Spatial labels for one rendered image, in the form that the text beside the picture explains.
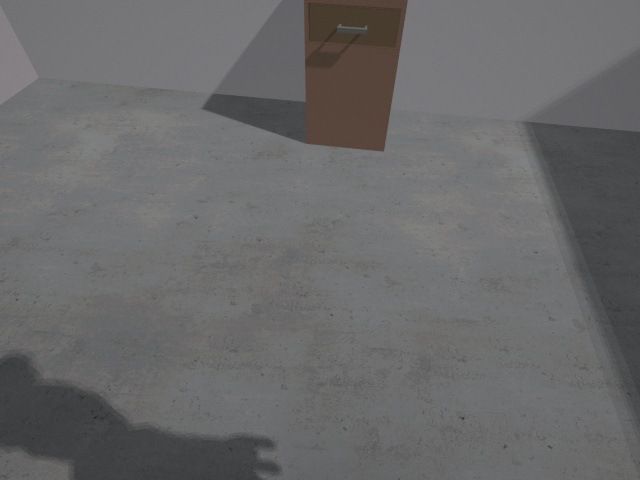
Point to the cabinet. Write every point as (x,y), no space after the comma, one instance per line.
(349,87)

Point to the handle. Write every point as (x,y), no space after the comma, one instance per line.
(355,30)

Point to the drawer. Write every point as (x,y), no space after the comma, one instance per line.
(382,24)

